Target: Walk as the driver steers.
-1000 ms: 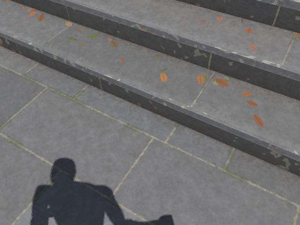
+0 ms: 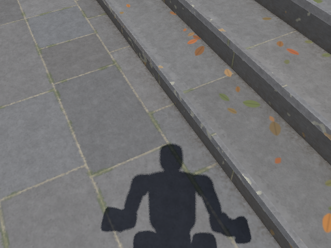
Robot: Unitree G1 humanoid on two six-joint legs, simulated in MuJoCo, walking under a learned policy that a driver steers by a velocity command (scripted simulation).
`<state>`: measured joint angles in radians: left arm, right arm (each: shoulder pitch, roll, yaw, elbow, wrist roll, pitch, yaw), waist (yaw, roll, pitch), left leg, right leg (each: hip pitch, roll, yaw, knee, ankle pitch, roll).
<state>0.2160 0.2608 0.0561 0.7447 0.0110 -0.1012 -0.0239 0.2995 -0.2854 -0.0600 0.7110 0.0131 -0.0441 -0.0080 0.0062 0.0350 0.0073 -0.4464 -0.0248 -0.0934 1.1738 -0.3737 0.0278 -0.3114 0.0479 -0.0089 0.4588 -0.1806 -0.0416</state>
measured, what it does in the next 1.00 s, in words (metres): walks ahead: left foot, then right foot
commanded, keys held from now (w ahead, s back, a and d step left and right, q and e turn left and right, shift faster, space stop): w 0.72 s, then w+q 0.06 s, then no key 0.22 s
